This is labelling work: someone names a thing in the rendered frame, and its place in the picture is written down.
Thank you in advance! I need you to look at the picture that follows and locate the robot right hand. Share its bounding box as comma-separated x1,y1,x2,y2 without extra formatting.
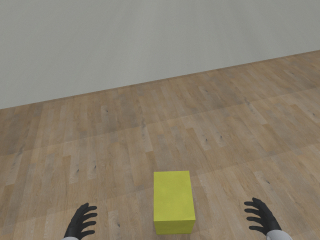
244,197,282,236

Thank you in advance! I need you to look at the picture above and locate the carton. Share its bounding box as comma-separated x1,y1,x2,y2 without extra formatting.
153,170,196,235

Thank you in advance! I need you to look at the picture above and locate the robot right forearm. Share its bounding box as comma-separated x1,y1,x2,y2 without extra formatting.
266,229,293,240

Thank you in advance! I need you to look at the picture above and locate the robot left hand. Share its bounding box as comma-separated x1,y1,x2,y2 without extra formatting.
64,202,98,240

